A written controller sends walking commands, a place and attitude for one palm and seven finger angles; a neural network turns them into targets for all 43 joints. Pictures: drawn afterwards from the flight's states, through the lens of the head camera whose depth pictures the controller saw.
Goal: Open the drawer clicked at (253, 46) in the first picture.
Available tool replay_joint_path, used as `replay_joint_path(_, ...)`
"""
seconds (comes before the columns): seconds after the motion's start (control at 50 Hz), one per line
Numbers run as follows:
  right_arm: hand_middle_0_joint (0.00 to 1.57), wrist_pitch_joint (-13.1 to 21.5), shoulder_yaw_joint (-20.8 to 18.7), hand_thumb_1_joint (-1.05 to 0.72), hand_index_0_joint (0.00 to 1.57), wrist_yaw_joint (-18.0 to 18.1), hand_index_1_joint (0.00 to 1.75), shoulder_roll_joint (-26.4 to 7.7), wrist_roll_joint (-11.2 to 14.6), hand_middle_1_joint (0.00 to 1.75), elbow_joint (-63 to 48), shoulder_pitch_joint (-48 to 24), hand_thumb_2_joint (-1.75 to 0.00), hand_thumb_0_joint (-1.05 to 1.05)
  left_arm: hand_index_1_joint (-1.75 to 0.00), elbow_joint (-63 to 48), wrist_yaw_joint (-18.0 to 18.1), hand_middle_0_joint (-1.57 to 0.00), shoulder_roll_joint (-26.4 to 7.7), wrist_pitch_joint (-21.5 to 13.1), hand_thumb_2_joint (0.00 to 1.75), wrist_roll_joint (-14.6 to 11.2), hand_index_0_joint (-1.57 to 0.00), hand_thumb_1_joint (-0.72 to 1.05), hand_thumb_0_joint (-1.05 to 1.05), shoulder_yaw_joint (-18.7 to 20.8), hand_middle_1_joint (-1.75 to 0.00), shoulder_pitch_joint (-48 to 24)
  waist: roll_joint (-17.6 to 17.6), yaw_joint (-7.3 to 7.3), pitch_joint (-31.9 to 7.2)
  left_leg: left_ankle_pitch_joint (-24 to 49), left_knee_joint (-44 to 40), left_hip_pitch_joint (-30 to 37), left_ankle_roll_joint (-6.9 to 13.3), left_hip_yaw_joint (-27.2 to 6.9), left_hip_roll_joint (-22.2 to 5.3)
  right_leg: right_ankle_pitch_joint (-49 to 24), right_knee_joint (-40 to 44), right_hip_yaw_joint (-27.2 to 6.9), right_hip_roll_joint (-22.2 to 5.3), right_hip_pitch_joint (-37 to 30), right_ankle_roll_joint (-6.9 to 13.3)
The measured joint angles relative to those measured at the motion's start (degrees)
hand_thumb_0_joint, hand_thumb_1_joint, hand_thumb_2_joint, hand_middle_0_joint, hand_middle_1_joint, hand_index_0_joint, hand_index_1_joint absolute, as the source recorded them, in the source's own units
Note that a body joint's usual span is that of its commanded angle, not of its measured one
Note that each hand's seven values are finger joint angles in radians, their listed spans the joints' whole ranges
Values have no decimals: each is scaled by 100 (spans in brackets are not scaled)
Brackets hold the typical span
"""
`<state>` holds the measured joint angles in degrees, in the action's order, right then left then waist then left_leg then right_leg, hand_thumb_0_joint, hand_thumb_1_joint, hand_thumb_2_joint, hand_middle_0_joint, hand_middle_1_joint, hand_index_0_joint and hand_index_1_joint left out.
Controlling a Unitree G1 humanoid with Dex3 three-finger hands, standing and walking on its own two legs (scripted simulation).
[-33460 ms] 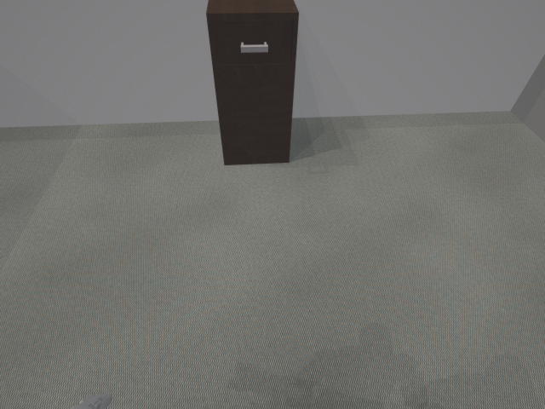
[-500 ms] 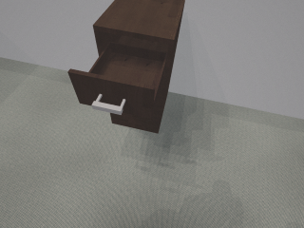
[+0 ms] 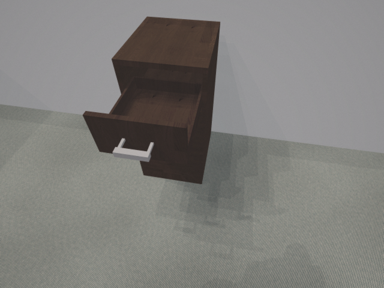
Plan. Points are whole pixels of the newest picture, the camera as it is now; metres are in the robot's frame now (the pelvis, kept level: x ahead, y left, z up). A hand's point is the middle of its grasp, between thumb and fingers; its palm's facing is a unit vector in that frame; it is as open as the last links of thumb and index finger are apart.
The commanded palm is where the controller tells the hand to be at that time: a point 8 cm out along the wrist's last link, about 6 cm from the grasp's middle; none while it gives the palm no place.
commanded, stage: let the arm hang, fingers relaxed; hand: left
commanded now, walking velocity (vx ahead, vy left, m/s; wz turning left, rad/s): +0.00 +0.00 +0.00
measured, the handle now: (134, 149) +0.53 +0.22 -0.09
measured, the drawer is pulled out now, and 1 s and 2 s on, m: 0.30 0.30 0.30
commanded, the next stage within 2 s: look to check the result in 0.18 s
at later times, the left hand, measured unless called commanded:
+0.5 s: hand out of the picture -0.02 +0.15 -0.17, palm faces +0.05 -0.98 -0.18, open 7.4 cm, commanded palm none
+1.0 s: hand out of the picture +0.01 +0.14 -0.17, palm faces +0.05 -0.98 -0.19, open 7.4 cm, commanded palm none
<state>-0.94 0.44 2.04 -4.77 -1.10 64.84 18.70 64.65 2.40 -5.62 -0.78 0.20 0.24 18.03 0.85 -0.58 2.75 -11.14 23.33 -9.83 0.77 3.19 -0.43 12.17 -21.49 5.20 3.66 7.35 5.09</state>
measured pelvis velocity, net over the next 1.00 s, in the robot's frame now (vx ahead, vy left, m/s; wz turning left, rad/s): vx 0.02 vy -0.01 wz -0.01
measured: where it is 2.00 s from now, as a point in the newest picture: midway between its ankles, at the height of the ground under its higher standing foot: outside the picture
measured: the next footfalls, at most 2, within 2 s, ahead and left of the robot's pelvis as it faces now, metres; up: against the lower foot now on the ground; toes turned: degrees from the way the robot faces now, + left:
none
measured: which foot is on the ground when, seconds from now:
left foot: down 0.00-1.00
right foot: down 0.00-1.00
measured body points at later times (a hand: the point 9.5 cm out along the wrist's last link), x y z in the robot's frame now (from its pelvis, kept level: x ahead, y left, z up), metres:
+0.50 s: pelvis +0.01 -0.01 +0.00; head +0.03 -0.01 +0.45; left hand -0.02 +0.20 -0.16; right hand -0.03 -0.20 -0.17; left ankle +0.02 +0.11 -0.74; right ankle +0.00 -0.06 -0.74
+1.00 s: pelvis +0.02 -0.01 +0.00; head +0.04 -0.02 +0.45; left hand +0.01 +0.19 -0.16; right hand -0.01 -0.21 -0.17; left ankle +0.02 +0.11 -0.74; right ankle +0.00 -0.06 -0.74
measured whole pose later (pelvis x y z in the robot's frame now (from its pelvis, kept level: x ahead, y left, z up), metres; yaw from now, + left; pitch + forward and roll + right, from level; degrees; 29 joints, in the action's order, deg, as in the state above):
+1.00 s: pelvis +0.02 -0.01 +0.00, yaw +0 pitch -2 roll +1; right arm -0.7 -0.1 2.8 -5.6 -0.9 65.3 17.6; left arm 65.1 2.9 -5.6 -0.9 0.1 0.7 17.5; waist 0.7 -0.7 3.9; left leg -12.8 22.5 -8.0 -0.4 3.4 -1.2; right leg 13.9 -20.8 4.7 4.5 5.7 5.9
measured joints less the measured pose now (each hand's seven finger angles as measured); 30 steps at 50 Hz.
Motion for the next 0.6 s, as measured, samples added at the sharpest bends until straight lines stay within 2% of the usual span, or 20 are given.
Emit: replay_joint_path(0.6,19,32,-34,-91,20,73,30,-10,19,30,31,-57,-90,0,-30,91,43,-20,13,-11,90,-14,-20,90,1,36,-30,106,-11,12,90,-127,-37,105,-59,32,-42,113,31,-51,48,-86,35)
